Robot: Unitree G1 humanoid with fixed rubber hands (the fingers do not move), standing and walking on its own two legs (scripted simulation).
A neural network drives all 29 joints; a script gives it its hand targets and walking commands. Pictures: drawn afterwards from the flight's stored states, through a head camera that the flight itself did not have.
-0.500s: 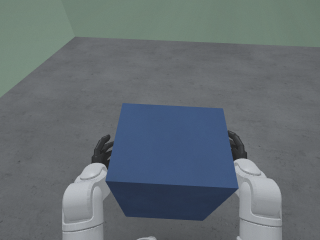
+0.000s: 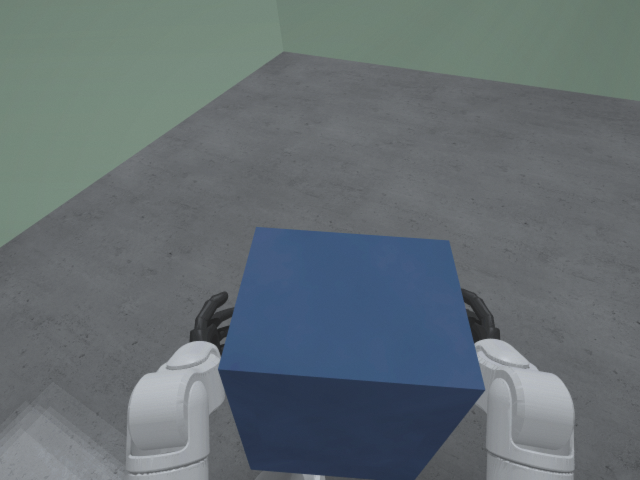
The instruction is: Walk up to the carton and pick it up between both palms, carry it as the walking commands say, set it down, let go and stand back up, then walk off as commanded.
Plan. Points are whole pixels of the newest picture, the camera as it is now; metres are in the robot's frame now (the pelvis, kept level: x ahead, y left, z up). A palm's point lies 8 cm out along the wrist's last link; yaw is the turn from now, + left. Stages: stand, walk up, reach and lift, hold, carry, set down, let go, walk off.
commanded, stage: carry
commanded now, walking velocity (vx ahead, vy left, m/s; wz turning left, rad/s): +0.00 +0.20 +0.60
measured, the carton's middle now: (340, 365) +0.25 -0.01 +0.03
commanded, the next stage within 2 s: none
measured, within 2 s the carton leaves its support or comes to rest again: neither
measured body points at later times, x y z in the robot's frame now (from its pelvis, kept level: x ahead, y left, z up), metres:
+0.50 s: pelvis -0.09 +0.14 -0.01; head -0.04 +0.13 +0.43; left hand +0.11 +0.36 +0.04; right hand +0.22 +0.07 +0.03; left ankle -0.03 +0.22 -0.71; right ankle -0.04 +0.04 -0.72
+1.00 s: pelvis -0.19 +0.28 -0.02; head -0.16 +0.29 +0.43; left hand -0.07 +0.55 +0.05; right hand +0.12 +0.30 +0.04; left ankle -0.15 +0.33 -0.72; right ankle -0.13 +0.20 -0.70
